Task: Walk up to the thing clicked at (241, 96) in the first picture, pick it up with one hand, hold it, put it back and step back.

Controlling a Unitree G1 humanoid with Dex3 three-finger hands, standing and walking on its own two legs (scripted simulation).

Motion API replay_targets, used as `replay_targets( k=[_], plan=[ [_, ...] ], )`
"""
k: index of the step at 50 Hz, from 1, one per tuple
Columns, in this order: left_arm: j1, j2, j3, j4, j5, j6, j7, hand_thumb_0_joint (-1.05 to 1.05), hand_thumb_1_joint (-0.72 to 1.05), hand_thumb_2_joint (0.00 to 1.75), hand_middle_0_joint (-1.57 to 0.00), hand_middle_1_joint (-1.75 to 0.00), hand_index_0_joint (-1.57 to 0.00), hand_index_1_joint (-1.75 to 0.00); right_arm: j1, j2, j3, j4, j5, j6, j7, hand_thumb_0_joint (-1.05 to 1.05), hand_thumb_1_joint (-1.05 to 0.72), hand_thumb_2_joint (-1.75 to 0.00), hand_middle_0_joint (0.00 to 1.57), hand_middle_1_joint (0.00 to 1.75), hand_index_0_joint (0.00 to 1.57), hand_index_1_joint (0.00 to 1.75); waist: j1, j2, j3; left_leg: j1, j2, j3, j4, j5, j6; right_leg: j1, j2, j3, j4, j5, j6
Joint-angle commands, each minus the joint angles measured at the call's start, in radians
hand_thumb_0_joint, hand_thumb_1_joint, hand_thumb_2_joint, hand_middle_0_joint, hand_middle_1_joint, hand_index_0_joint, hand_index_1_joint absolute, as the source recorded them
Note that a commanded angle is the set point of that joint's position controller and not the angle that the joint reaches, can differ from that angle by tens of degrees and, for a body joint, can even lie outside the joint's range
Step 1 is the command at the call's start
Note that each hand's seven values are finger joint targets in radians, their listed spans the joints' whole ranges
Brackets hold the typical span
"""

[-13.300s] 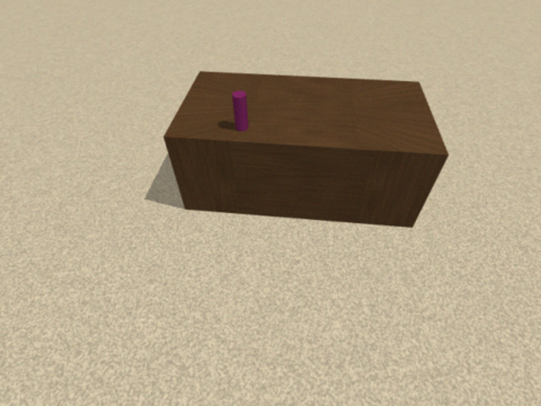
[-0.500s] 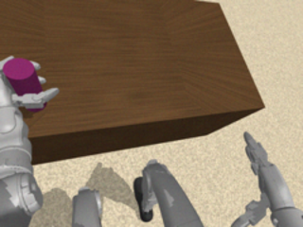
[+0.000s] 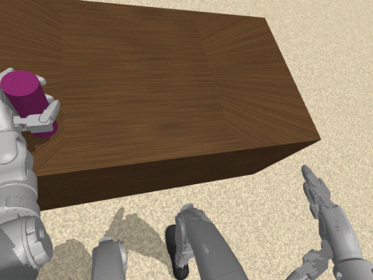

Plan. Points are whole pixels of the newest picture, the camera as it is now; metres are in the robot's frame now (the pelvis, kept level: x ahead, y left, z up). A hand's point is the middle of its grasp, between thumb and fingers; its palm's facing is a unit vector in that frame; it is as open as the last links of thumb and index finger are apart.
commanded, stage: settle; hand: left
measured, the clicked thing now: (33, 108) +0.51 +0.20 -0.03
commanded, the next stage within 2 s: lift in 0.48 s
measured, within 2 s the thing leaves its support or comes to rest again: neither
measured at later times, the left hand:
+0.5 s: hand (31, 95) +0.52 +0.19 +0.00, palm faces +0.14 -0.99 -0.01, open 7.5 cm
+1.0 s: hand (24, 90) +0.49 +0.19 +0.05, palm faces +0.12 -0.99 +0.00, open 7.5 cm
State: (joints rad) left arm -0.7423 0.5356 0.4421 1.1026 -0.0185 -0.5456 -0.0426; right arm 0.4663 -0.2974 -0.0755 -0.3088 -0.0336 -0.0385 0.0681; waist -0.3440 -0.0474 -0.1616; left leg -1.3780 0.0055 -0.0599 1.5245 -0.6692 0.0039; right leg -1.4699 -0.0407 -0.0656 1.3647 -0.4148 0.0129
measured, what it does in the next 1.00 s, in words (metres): rises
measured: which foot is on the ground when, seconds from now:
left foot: down 0.00-1.00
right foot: down 0.00-1.00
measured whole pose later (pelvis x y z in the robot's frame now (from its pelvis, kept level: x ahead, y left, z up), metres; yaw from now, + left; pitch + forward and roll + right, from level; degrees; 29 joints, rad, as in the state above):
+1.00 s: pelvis +0.03 +0.00 +0.05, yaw +0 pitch +25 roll -2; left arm -0.61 0.40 0.39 0.96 -0.07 -0.49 -0.08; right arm 0.46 -0.28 -0.08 -0.14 -0.03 -0.02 0.04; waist -0.23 -0.03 -0.15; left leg -1.11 0.01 -0.03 1.31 -0.63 0.00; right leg -1.22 -0.03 -0.04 1.19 -0.40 0.02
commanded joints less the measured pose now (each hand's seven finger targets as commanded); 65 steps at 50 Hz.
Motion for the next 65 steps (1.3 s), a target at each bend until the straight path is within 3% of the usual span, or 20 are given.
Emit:
replay_targets(
  k=[1, 4, 5, 8, 14, 23, 26, 27, 34, 35, 37, 41, 51, 52, 53, 57, 59, 62, 64, 65],
  plan=[
    [-0.345, 0.182, 0.014, -0.142, -0.015, -0.069, 0.011, 0.0, 0.38, 1.36, -1.41, -1.48, -1.41, -1.49, 0.041, -0.167, -0.128, -0.12, 0.002, -0.052, -0.027, 0.0, 0.55, -0.05, 0.05, 0.05, 0.05, 0.05, 0.029, 0.284, -0.468, 0.253, -0.024, 0.005, -0.266, 0.309, -0.016, 0.434, 0.04, 0.025, -0.117, 0.157, -0.047],
    [-0.348, 0.127, -0.019, -0.134, -0.03, -0.075, -0.007, 0.0, 0.38, 1.38, -1.43, -1.5, -1.44, -1.52, 0.024, -0.17, -0.127, -0.184, 0.008, -0.061, -0.027, 0.0, 0.55, -0.05, 0.05, 0.05, 0.05, 0.05, 0.016, 0.223, -0.537, 0.281, -0.022, 0.005, -0.268, 0.347, -0.009, 0.496, 0.042, 0.025, -0.127, 0.207, -0.044],
    [-0.349, 0.212, 0.037, -0.138, -0.028, -0.079, -0.005, 0.0, 0.37, 1.39, -1.44, -1.51, -1.45, -1.53, 0.059, -0.171, -0.12, -0.128, 0.006, -0.055, -0.03, 0.0, 0.55, -0.05, 0.05, 0.05, 0.05, 0.05, 0.025, 0.242, -0.514, 0.263, -0.022, 0.009, -0.271, 0.345, -0.01, 0.496, 0.041, 0.028, -0.126, 0.203, -0.044],
    [-0.393, 0.156, -0.003, -0.161, -0.035, -0.091, -0.023, 0.0, 0.37, 1.41, -1.47, -1.55, -1.47, -1.56, 0.047, -0.173, -0.128, -0.156, 0.008, -0.064, -0.032, 0.0, 0.55, -0.05, 0.05, 0.05, 0.05, 0.05, 0.011, 0.234, -0.562, 0.29, -0.026, 0.011, -0.273, 0.335, -0.006, 0.512, 0.04, 0.035, -0.133, 0.207, -0.042],
    [-0.451, 0.228, 0.024, -0.221, -0.031, -0.104, -0.02, 0.0, 0.37, 1.4, -1.44, -1.52, -1.44, -1.54, 0.06, -0.174, -0.116, -0.129, 0.0, -0.058, -0.032, 0.0, 0.55, -0.05, 0.05, 0.05, 0.05, 0.05, 0.044, 0.325, -0.582, 0.41, -0.019, -0.006, -0.294, 0.426, -0.033, 0.469, 0.042, 0.025, -0.124, 0.227, -0.054],
    [-0.4, 0.178, -0.002, -0.194, -0.019, -0.077, -0.021, 0.0, 0.38, 1.41, -1.42, -1.51, -1.42, -1.53, 0.03, -0.152, -0.097, -0.09, -0.005, -0.049, -0.031, 0.0, 0.55, -0.05, 0.05, 0.05, 0.05, 0.05, 0.056, 0.32, -0.559, 0.412, -0.02, 0.003, -0.313, 0.413, -0.031, 0.49, 0.042, 0.027, -0.152, 0.219, -0.053],
    [-0.419, 0.144, -0.027, -0.189, -0.035, -0.068, -0.028, 0.0, 0.39, 1.42, -1.43, -1.52, -1.43, -1.54, 0.018, -0.157, -0.105, -0.07, -0.001, -0.049, -0.033, 0.0, 0.55, -0.05, 0.05, 0.05, 0.05, 0.05, 0.051, 0.3, -0.541, 0.392, -0.019, 0.0, -0.319, 0.416, -0.028, 0.506, 0.043, 0.026, -0.161, 0.23, -0.051],
    [-0.411, 0.199, 0.02, -0.192, -0.033, -0.065, -0.02, 0.0, 0.39, 1.42, -1.43, -1.52, -1.43, -1.54, 0.018, -0.169, -0.111, -0.065, -0.004, -0.047, -0.037, 0.0, 0.55, -0.05, 0.05, 0.05, 0.05, 0.05, 0.067, 0.297, -0.541, 0.381, -0.019, 0.003, -0.326, 0.398, -0.029, 0.519, 0.041, 0.029, -0.163, 0.217, -0.051],
    [-0.377, 0.128, -0.022, -0.201, -0.046, -0.065, -0.041, 0.0, 0.48, 1.36, -1.4, -1.5, -1.41, -1.49, 0.016, -0.181, -0.137, -0.084, 0.001, -0.049, -0.044, 0.0, 0.53, -0.06, 0.05, 0.05, 0.05, 0.05, 0.059, 0.237, -0.59, 0.426, -0.018, 0.007, -0.331, 0.467, -0.024, 0.592, 0.044, 0.034, -0.18, 0.291, -0.049],
    [-0.389, 0.172, 0.009, -0.245, -0.048, -0.069, -0.041, 0.0, 0.48, 1.36, -1.41, -1.5, -1.42, -1.5, 0.036, -0.182, -0.136, -0.081, 0.001, -0.048, -0.046, 0.0, 0.54, -0.05, 0.05, 0.05, 0.05, 0.05, 0.064, 0.252, -0.618, 0.436, -0.02, 0.015, -0.328, 0.479, -0.023, 0.62, 0.041, 0.039, -0.184, 0.31, -0.047],
    [-0.341, 0.121, -0.019, -0.237, -0.051, -0.063, -0.052, 0.0, 0.47, 1.37, -1.4, -1.51, -1.42, -1.51, 0.059, -0.153, -0.115, -0.055, 0.004, -0.041, -0.042, 0.0, 0.54, -0.05, 0.05, 0.05, 0.05, 0.05, 0.074, 0.239, -0.591, 0.407, -0.027, 0.026, -0.339, 0.467, -0.02, 0.663, 0.036, 0.047, -0.196, 0.326, -0.045],
    [-0.345, 0.165, 0.006, -0.311, -0.06, -0.054, -0.045, 0.0, 0.45, 1.36, -1.41, -1.51, -1.43, -1.51, 0.054, -0.15, -0.115, -0.029, 0.008, -0.04, -0.044, 0.0, 0.54, -0.05, 0.05, 0.05, 0.05, 0.05, 0.105, 0.254, -0.568, 0.421, -0.033, 0.033, -0.37, 0.437, -0.019, 0.687, 0.033, 0.052, -0.222, 0.304, -0.042],
    [-0.175, 0.041, -0.058, -0.453, -0.083, -0.013, -0.047, 0.0, 0.45, 1.36, -1.39, -1.48, -1.4, -1.48, 0.033, -0.134, -0.109, 0.018, 0.011, -0.031, -0.053, 0.0, 0.55, -0.05, 0.05, 0.05, 0.05, 0.05, 0.171, 0.253, -0.54, 0.596, -0.015, 0.015, -0.448, 0.58, -0.04, 0.714, 0.042, 0.03, -0.268, 0.343, -0.052],
    [-0.17, -0.062, -0.135, -0.462, -0.092, -0.003, -0.058, 0.0, 0.46, 1.35, -1.39, -1.48, -1.4, -1.48, 0.031, -0.116, -0.099, 0.026, 0.011, -0.029, -0.052, 0.0, 0.55, -0.05, 0.05, 0.05, 0.05, 0.05, 0.157, 0.231, -0.518, 0.598, -0.015, 0.016, -0.453, 0.564, -0.036, 0.717, 0.042, 0.031, -0.282, 0.34, -0.049],
    [-0.163, 0.018, -0.071, -0.502, -0.097, 0.003, -0.047, 0.0, 0.46, 1.36, -1.39, -1.48, -1.4, -1.48, 0.038, -0.139, -0.117, 0.029, 0.016, -0.028, -0.057, 0.0, 0.55, -0.05, 0.05, 0.05, 0.05, 0.05, 0.176, 0.223, -0.517, 0.608, -0.015, 0.018, -0.465, 0.558, -0.035, 0.728, 0.043, 0.03, -0.29, 0.334, -0.048],
    [-0.043, -0.071, -0.114, -0.507, -0.11, 0.044, -0.035, 0.0, 0.48, 1.4, -1.41, -1.51, -1.42, -1.51, 0.026, -0.124, -0.115, 0.05, 0.025, -0.018, -0.064, 0.0, 0.56, -0.05, 0.05, 0.05, 0.05, 0.05, 0.191, 0.123, -0.441, 0.559, -0.02, 0.029, -0.512, 0.47, -0.02, 0.813, 0.037, 0.039, -0.343, 0.304, -0.037],
    [-0.024, -0.02, -0.072, -0.554, -0.116, 0.054, -0.021, 0.0, 0.47, 1.41, -1.41, -1.51, -1.42, -1.52, 0.036, -0.125, -0.112, 0.077, 0.032, -0.012, -0.071, 0.0, 0.57, -0.05, 0.05, 0.05, 0.05, 0.05, 0.209, 0.115, -0.375, 0.555, -0.023, 0.036, -0.542, 0.418, -0.017, 0.809, 0.036, 0.042, -0.368, 0.255, -0.035],
    [-0.024, -0.098, -0.138, -0.615, -0.123, 0.06, -0.026, 0.0, 0.47, 1.42, -1.42, -1.52, -1.43, -1.53, 0.02, -0.12, -0.119, 0.094, 0.034, -0.011, -0.075, 0.0, 0.57, -0.05, 0.05, 0.05, 0.05, 0.05, 0.204, 0.093, -0.317, 0.589, -0.017, 0.031, -0.582, 0.368, -0.015, 0.785, 0.036, 0.04, -0.399, 0.205, -0.032],
    [-0.021, -0.16, -0.197, -0.638, -0.127, 0.066, -0.034, 0.0, 0.47, 1.42, -1.43, -1.52, -1.44, -1.53, 0.01, -0.082, -0.08, 0.058, 0.041, -0.018, -0.077, 0.0, 0.57, -0.05, 0.05, 0.05, 0.05, 0.05, 0.205, 0.051, -0.32, 0.608, -0.021, 0.037, -0.594, 0.356, -0.006, 0.819, 0.034, 0.042, -0.423, 0.208, -0.024],
    [-0.014, -0.101, -0.148, -0.657, -0.131, 0.066, -0.033, 0.0, 0.46, 1.42, -1.43, -1.52, -1.44, -1.53, 0.024, -0.094, -0.089, 0.052, 0.042, -0.018, -0.082, 0.0, 0.57, -0.05, 0.05, 0.05, 0.05, 0.05, 0.213, 0.052, -0.35, 0.619, -0.024, 0.045, -0.597, 0.367, -0.007, 0.852, 0.03, 0.047, -0.43, 0.218, -0.022]
  ],
)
